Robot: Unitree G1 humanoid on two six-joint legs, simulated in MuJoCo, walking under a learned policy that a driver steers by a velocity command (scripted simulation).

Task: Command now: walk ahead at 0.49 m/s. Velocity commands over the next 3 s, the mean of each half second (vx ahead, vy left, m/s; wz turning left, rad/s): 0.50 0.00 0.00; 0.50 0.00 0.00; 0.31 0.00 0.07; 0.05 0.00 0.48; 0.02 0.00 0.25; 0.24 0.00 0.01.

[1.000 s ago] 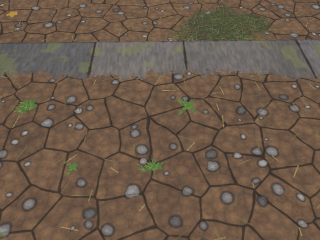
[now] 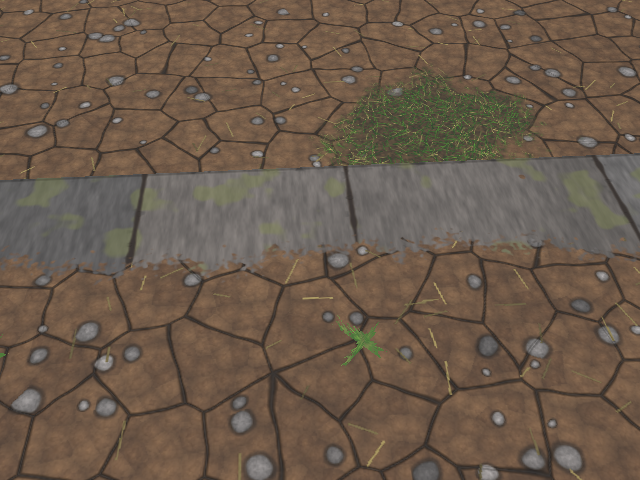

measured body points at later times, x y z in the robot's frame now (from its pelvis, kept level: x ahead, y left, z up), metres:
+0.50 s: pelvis +0.27 -0.08 +0.00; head +0.29 -0.10 +0.45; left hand +0.33 +0.18 -0.12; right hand +0.36 -0.35 -0.14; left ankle +0.27 +0.08 -0.66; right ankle +0.29 -0.16 -0.74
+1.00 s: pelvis +0.55 -0.01 -0.01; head +0.57 +0.00 +0.44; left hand +0.57 +0.25 -0.16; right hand +0.67 -0.27 -0.13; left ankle +0.61 +0.07 -0.74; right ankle +0.43 -0.16 -0.65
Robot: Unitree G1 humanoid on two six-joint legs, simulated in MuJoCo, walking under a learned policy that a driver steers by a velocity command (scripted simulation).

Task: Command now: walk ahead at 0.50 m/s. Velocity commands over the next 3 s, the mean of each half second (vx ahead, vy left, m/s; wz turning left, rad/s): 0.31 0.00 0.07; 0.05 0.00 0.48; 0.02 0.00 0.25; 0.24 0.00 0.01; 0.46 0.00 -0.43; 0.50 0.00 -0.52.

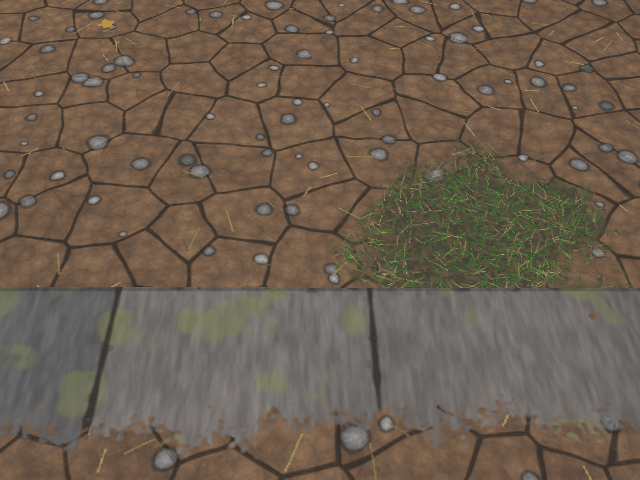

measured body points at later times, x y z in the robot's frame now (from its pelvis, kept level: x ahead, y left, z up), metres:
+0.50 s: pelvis +0.21 -0.04 +0.00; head +0.24 -0.05 +0.44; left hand +0.36 +0.22 -0.11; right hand +0.26 -0.30 -0.15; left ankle +0.11 +0.09 -0.66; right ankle +0.32 -0.13 -0.73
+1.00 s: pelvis +0.22 +0.01 +0.01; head +0.24 +0.06 +0.46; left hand +0.28 +0.33 -0.12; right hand +0.38 -0.24 -0.09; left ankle +0.20 +0.09 -0.73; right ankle +0.30 -0.14 -0.65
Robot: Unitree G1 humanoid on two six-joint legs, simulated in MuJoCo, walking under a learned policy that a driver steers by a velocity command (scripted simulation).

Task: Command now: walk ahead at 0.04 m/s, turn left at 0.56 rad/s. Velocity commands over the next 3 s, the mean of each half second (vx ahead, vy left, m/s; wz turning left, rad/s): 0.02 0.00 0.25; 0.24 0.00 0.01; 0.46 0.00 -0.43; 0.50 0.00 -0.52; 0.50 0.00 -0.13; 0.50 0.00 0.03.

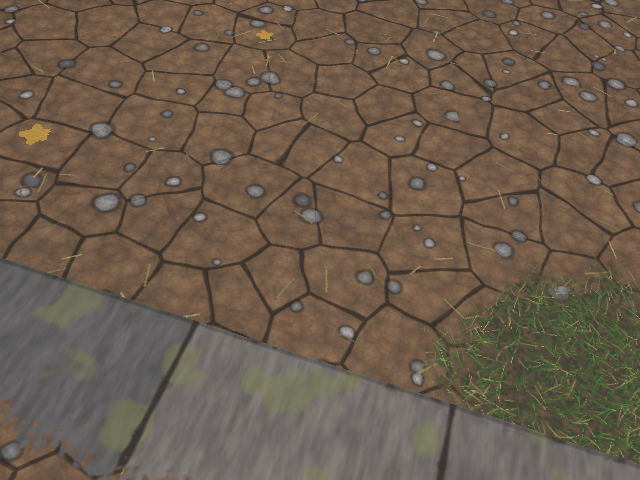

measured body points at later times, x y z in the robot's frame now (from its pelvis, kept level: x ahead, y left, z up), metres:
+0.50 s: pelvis +0.04 -0.03 -0.01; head +0.06 -0.03 +0.44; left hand +0.14 +0.24 -0.13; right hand +0.19 -0.29 -0.13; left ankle +0.01 +0.09 -0.75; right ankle +0.05 -0.15 -0.75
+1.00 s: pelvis +0.14 -0.04 -0.01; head +0.15 -0.05 +0.44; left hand +0.11 +0.23 -0.14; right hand +0.29 -0.30 -0.13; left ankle +0.10 +0.09 -0.67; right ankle +0.06 -0.15 -0.75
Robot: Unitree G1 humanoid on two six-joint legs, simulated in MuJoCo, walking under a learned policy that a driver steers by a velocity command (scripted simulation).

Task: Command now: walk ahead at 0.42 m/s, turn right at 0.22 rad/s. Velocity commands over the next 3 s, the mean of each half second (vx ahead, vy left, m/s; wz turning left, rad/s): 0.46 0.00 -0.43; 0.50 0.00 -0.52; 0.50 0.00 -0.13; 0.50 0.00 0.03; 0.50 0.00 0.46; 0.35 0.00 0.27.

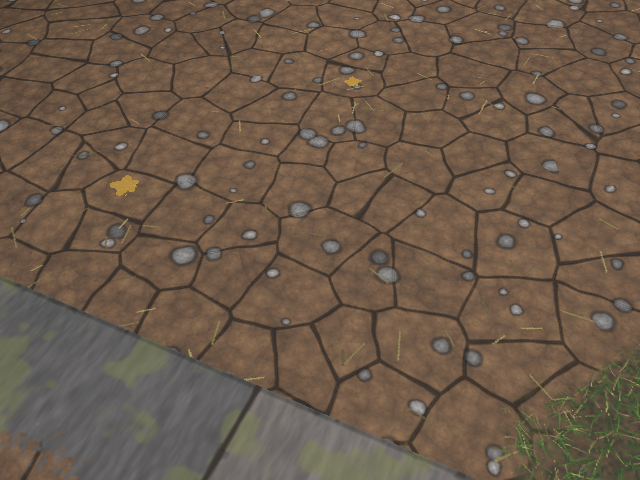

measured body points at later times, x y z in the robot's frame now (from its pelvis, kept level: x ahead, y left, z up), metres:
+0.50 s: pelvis +0.24 +0.03 +0.00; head +0.26 +0.02 +0.45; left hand +0.44 +0.28 -0.10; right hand +0.23 -0.25 -0.12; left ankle +0.26 +0.15 -0.74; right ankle +0.28 -0.13 -0.66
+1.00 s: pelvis +0.46 -0.13 +0.01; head +0.49 -0.16 +0.45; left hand +0.66 +0.07 -0.10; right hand +0.49 -0.46 -0.09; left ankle +0.65 -0.02 -0.67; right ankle +0.42 -0.19 -0.74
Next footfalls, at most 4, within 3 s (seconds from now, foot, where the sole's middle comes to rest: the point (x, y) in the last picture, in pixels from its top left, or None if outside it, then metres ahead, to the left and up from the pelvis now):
0.24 left None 0.30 0.15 -0.78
0.74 right None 0.45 -0.21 -0.78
1.28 left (434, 350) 0.84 -0.19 -0.81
1.80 right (567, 301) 0.99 -0.53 -0.81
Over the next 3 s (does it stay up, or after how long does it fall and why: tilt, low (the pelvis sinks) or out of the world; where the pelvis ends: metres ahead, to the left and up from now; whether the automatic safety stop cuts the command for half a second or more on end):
stays up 1.49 -0.59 -0.04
